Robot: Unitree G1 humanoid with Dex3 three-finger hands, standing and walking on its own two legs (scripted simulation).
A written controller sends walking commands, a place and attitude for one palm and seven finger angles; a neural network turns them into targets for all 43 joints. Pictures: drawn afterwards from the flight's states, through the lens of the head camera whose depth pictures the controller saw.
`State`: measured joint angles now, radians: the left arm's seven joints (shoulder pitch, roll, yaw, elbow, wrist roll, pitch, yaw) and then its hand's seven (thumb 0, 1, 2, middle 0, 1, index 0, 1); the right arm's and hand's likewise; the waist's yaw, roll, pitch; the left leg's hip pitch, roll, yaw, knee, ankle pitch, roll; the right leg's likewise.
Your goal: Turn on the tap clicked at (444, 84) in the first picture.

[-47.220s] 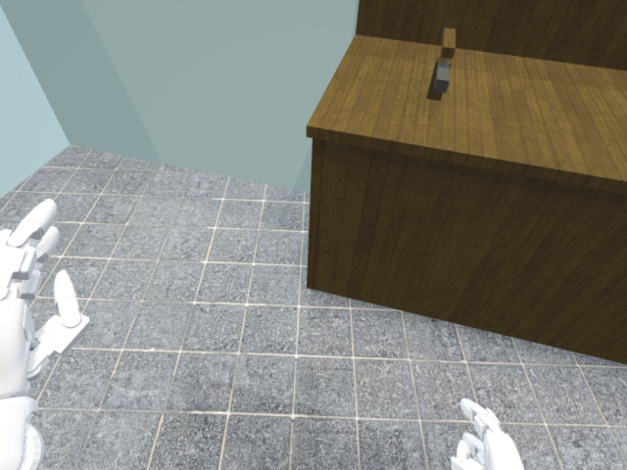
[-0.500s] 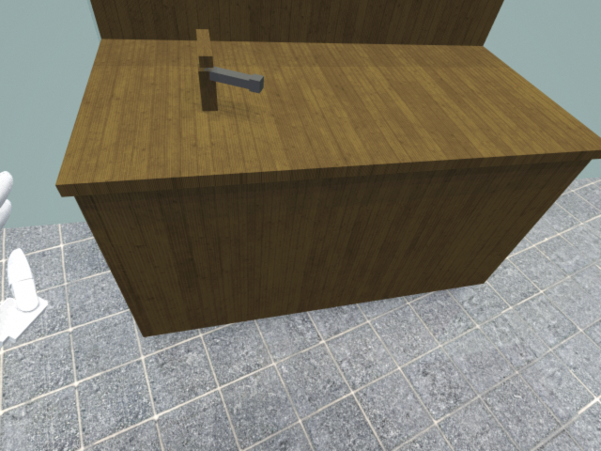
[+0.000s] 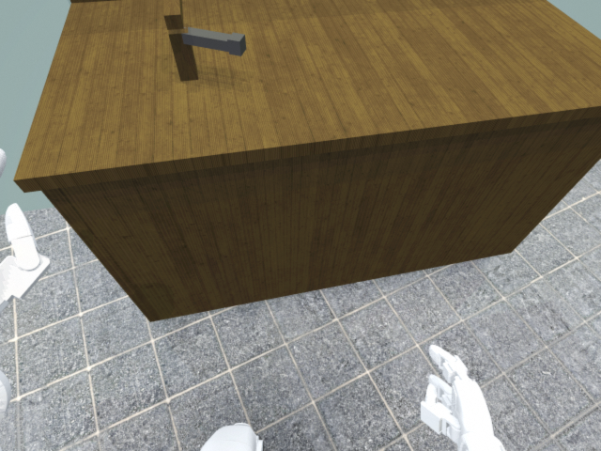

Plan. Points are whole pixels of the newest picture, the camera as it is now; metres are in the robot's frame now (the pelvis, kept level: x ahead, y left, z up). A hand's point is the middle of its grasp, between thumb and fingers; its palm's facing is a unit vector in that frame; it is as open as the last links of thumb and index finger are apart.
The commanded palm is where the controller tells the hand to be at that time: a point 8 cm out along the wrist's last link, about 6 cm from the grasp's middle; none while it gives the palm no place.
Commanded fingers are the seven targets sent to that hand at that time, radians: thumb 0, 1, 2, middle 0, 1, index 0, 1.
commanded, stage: come to a stop and stand still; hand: left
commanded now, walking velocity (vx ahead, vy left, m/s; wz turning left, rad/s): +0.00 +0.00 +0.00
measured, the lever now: (237, 44) +0.76 +0.19 +0.11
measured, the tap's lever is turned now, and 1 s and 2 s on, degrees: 62 62 62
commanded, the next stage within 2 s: look again from close up in 0.04 s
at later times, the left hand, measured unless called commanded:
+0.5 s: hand (77, 247) +0.26 +0.23 +0.18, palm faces +0.32 -0.85 -0.41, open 7.4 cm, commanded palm +0.20 +0.28 +0.19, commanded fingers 0.00 0.90 0.90 -0.20 -0.30 -0.20 -0.30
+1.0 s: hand (76, 206) +0.29 +0.25 +0.20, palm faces +0.30 -0.85 -0.44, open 7.4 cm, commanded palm +0.23 +0.30 +0.19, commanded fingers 0.00 0.90 0.90 -0.20 -0.30 -0.20 -0.30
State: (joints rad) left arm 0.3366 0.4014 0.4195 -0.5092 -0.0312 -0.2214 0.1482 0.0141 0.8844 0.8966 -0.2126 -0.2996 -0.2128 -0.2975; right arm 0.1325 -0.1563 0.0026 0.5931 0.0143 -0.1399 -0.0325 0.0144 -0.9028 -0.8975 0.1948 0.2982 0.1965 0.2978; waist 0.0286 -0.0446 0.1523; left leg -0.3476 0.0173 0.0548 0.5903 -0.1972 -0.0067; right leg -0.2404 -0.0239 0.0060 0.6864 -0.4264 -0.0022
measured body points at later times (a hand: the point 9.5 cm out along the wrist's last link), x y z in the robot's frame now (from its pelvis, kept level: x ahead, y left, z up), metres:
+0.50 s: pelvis +0.03 +0.01 +0.01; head +0.06 +0.02 +0.46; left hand +0.23 +0.28 +0.21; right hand +0.21 -0.24 -0.05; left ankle +0.06 +0.13 -0.72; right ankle -0.02 -0.11 -0.72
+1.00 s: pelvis +0.05 +0.03 +0.02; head +0.07 +0.03 +0.47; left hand +0.27 +0.29 +0.22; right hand +0.17 -0.19 -0.09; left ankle +0.06 +0.13 -0.72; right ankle +0.10 -0.08 -0.66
